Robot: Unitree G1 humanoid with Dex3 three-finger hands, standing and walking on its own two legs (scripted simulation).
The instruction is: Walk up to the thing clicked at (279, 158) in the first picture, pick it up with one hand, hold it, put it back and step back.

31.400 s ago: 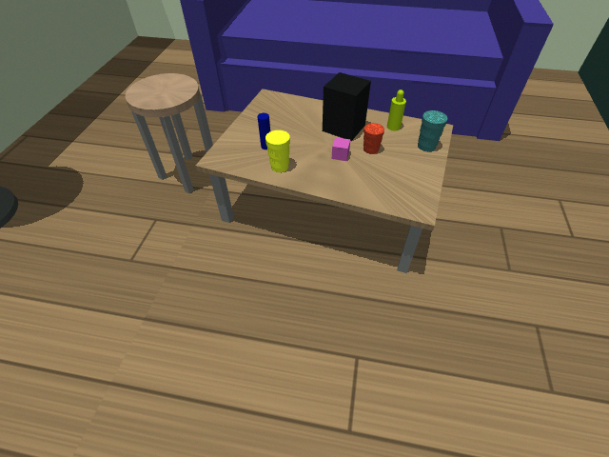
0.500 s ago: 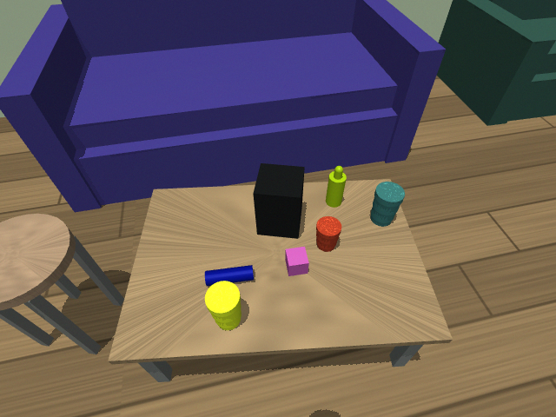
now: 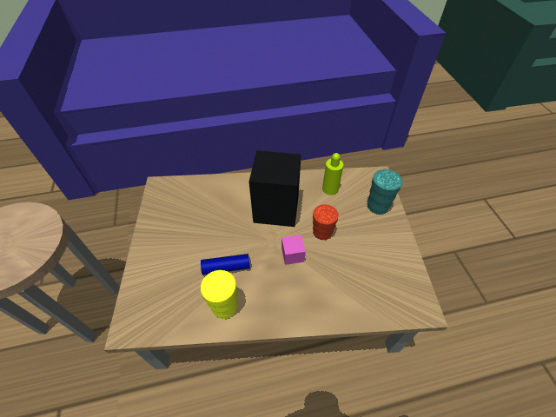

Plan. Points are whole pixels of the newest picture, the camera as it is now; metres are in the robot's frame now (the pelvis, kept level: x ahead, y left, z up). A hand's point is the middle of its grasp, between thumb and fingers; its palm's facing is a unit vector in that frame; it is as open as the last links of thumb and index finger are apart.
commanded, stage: step back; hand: left
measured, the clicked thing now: (221, 297) +0.45 +0.17 -0.37
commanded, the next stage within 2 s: none
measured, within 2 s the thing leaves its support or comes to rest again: neither
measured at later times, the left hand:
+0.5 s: hand out of the picture +0.01 +0.26 -0.16, palm faces +0.04 -0.90 -0.43, open 7.4 cm
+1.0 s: hand out of the picture -0.12 +0.25 -0.16, palm faces -0.05 -0.91 -0.42, open 7.4 cm
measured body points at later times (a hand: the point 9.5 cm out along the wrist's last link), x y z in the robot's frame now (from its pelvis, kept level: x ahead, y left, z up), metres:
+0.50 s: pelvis -0.09 -0.01 -0.02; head -0.01 -0.02 +0.42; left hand +0.01 +0.31 -0.13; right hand +0.01 -0.33 -0.15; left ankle -0.14 +0.10 -0.73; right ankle -0.04 -0.15 -0.74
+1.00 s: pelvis -0.21 -0.02 -0.02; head -0.15 -0.04 +0.42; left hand -0.11 +0.30 -0.13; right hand -0.08 -0.32 -0.15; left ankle -0.15 +0.10 -0.72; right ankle -0.20 -0.12 -0.74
